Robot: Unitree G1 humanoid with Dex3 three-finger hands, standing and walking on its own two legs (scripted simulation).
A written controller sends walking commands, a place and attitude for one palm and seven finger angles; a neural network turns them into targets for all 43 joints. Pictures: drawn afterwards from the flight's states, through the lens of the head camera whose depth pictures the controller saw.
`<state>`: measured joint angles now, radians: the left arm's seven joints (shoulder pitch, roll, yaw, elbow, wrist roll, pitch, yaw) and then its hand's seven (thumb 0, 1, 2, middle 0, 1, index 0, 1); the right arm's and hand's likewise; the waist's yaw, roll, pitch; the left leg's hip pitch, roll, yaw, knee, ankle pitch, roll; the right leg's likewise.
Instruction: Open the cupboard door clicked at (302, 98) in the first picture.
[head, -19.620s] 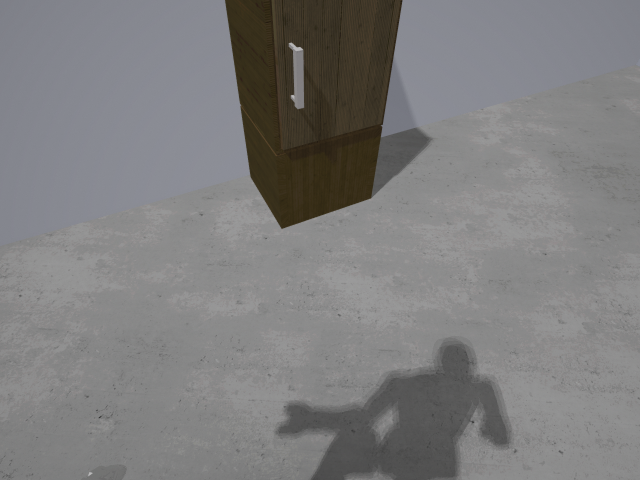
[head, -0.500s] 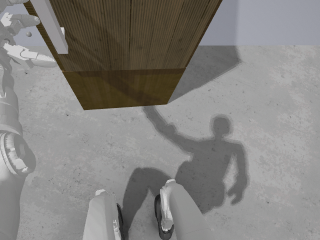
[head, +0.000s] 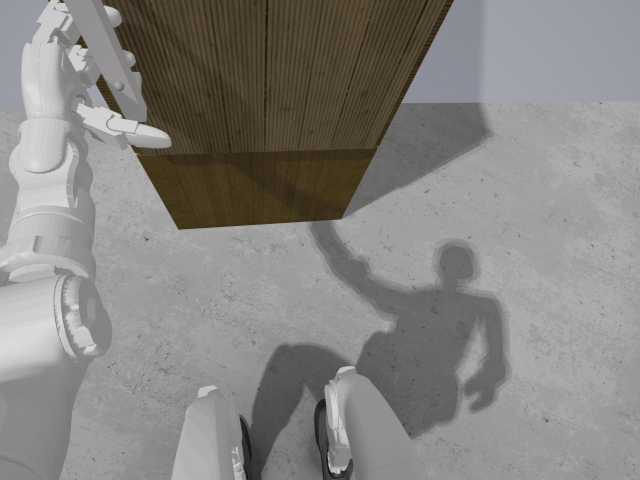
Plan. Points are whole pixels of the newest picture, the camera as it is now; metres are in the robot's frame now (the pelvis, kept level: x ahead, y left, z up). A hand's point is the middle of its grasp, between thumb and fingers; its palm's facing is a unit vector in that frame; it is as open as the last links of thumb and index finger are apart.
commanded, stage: slide the fingers in behind the handle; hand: left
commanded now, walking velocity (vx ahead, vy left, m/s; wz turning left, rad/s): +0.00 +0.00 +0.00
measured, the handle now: (113, 45) +0.60 +0.16 +0.06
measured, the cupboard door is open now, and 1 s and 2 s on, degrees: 0 0 17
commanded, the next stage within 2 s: close the thumb around the handle in 0.62 s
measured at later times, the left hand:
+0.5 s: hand (124, 89) +0.55 +0.15 +0.05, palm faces +0.01 -1.00 -0.03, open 14.0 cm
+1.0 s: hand (117, 90) +0.55 +0.16 +0.05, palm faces +0.00 -1.00 -0.02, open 11.7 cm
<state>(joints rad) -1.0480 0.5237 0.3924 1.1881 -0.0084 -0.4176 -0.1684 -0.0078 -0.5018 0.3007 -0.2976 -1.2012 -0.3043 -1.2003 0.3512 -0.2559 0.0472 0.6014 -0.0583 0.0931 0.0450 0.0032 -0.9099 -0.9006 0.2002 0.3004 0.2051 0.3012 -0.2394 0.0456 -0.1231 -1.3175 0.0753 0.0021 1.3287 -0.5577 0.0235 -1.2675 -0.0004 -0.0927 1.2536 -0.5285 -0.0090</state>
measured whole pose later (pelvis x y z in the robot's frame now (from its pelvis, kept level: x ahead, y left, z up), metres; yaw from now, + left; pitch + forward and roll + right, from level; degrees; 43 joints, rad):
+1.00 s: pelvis -0.01 +0.00 +0.00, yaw +0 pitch +31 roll -5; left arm -1.04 0.51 0.38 1.20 -0.03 -0.43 -0.16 -0.01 -0.16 0.45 -0.32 -1.24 -0.33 -1.24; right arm 0.36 -0.25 0.05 0.62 -0.06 0.09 0.05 0.00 -0.91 -0.90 0.20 0.30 0.20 0.30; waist -0.23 0.05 -0.13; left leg -1.32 0.07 0.00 1.33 -0.55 0.03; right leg -1.27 0.00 -0.09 1.26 -0.52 0.00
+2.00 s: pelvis +0.02 -0.01 +0.03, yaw +0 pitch +25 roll -1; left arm -0.45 0.10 0.17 0.67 -0.10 -0.49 0.12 0.02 0.68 0.74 -0.34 -1.34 -0.36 -1.32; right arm 0.33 -0.23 -0.02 0.57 -0.04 0.09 0.08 0.01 -0.91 -0.90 0.20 0.30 0.20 0.30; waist -0.11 0.03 -0.18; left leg -1.08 0.06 0.05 1.18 -0.54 0.01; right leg -1.06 0.00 -0.05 1.15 -0.52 -0.01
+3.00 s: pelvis +0.00 -0.06 +0.03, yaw +5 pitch +20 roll +2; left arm -0.12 -0.12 -0.14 0.45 0.09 -0.47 0.56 0.01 -0.22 0.42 -0.32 -1.23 -0.32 -1.22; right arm 0.20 -0.20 -0.04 0.62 -0.09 -0.04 0.03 0.01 -0.91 -0.90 0.20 0.30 0.20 0.30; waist -0.04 0.02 -0.17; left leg -1.02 0.03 -0.02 1.17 -0.51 -0.06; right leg -1.02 -0.03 -0.10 1.23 -0.57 -0.09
